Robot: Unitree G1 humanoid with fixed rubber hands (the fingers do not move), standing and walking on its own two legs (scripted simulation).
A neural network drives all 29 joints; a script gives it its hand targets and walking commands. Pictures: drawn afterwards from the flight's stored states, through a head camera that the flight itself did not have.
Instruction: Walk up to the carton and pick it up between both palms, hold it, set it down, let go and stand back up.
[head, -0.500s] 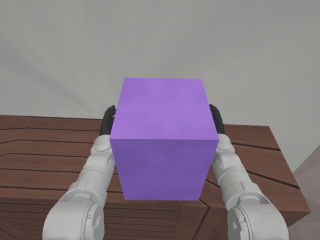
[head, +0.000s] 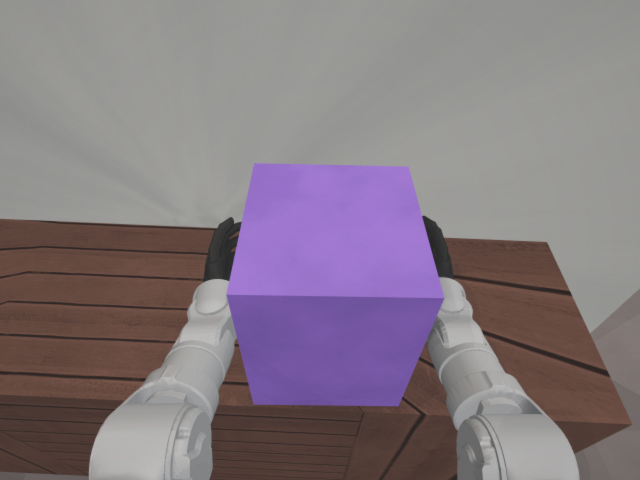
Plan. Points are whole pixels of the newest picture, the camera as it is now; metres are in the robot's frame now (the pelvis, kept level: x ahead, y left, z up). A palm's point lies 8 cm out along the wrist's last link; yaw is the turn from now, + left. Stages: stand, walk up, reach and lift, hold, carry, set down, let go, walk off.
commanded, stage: set down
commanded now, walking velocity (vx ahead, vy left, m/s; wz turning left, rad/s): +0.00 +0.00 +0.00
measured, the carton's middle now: (328, 288) +0.37 -0.02 +0.05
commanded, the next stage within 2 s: none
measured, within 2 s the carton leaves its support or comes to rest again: rests again in 1.28 s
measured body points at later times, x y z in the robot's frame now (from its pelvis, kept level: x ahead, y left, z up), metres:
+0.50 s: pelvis +0.00 +0.00 +0.00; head +0.04 -0.01 +0.45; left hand +0.40 +0.12 +0.03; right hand +0.39 -0.17 +0.03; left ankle -0.02 +0.12 -0.74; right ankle +0.00 -0.12 -0.74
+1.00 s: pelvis +0.01 +0.00 +0.00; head +0.10 -0.01 +0.44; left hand +0.41 +0.12 -0.01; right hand +0.40 -0.18 -0.01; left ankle -0.02 +0.12 -0.74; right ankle +0.00 -0.12 -0.74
